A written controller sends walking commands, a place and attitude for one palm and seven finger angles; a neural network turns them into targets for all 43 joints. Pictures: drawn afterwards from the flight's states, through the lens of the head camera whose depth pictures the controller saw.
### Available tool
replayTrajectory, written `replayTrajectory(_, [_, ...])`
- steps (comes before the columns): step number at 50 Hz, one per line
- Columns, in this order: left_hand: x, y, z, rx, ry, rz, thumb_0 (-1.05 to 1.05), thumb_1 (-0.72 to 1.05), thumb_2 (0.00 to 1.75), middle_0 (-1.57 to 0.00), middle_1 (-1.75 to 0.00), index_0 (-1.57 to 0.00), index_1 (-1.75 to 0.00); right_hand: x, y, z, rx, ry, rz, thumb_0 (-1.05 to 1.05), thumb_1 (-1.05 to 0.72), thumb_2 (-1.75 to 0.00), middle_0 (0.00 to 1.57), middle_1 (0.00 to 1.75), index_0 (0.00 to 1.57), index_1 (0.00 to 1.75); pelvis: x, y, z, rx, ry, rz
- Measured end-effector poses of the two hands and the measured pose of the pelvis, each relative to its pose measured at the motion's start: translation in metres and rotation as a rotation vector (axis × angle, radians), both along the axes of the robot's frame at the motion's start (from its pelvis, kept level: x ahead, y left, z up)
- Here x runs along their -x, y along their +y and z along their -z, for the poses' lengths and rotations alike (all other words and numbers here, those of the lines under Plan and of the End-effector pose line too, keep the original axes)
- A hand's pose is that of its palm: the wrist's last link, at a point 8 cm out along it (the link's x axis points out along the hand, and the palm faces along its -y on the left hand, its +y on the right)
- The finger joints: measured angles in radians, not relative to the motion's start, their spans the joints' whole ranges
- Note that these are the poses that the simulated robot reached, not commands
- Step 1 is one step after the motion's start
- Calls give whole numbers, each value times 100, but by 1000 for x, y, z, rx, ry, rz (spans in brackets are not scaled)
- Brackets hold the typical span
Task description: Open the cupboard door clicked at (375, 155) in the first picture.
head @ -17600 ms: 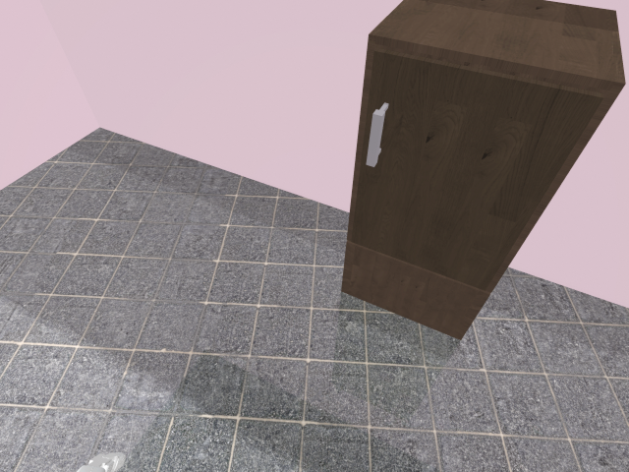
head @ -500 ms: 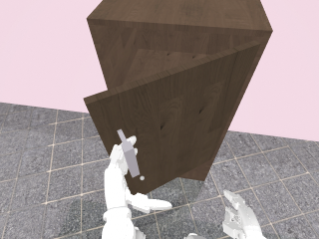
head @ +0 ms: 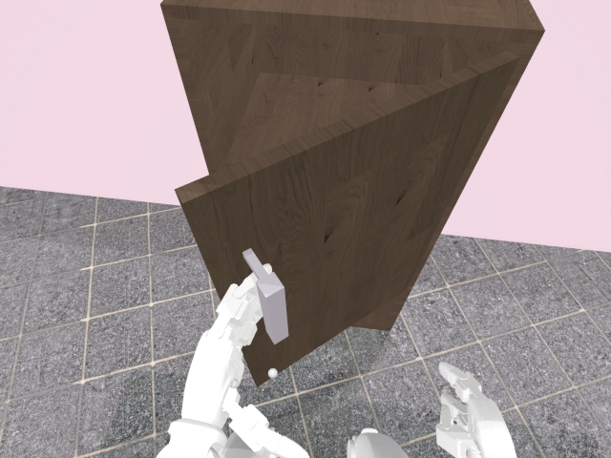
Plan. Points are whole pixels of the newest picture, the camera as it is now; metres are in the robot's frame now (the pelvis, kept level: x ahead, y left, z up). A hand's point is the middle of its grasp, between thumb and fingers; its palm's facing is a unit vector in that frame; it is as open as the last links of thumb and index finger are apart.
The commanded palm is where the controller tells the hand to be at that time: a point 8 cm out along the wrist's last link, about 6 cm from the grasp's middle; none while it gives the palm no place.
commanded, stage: slide the hand sideways off the handle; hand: left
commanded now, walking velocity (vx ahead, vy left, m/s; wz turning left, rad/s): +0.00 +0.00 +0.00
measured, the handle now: (265, 298) +0.29 +0.06 +0.07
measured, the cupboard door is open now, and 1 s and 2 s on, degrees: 40 40 40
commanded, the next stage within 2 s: draw the hand back to the body in 0.70 s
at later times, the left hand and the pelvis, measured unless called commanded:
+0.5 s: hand (224, 403) +0.18 +0.09 +0.07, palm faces -0.12 -0.99 +0.01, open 16.1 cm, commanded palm +0.15 +0.16 +0.07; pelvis +0.00 +0.00 -0.01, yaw +0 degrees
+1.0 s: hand (177, 406) +0.17 +0.13 +0.09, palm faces -0.08 -1.00 -0.05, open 16.3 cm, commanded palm +0.14 +0.19 +0.10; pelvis +0.00 +0.00 +0.00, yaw +0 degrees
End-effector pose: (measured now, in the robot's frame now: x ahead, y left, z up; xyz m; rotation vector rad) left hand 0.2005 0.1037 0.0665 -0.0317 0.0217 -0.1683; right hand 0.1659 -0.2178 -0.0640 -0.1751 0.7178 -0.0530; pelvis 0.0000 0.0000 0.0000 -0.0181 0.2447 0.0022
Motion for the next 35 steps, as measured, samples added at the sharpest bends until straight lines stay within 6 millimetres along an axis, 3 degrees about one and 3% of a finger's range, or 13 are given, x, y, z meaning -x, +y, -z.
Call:
replayTrajectory(12, [19, 24, -2, -8, 15, -34, -1, -50, 30, -17, -31, -20, -32, -12, 9, -5, -1, -34, -19, 1, -90, -90, 20, 30, 20, 30, -1, 4, 2, 9, 5, -3])
replayTrajectory(35, [45, 71, 0, -38, 40, -81, -1, -50, 30, -15, -30, -16, -30, -14, -8, -2, 36, -42, 41, 1, -90, -90, 20, 30, 20, 30, 1, -3, 7, 21, 9, -11])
